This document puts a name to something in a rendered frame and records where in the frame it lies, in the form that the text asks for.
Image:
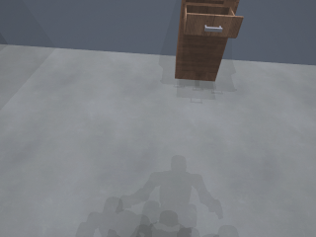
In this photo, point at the handle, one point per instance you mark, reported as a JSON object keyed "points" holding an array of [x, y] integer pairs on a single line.
{"points": [[213, 29]]}

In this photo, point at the cabinet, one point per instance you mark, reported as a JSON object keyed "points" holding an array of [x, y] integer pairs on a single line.
{"points": [[199, 57]]}

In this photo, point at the drawer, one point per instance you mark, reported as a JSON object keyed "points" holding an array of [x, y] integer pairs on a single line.
{"points": [[196, 17]]}

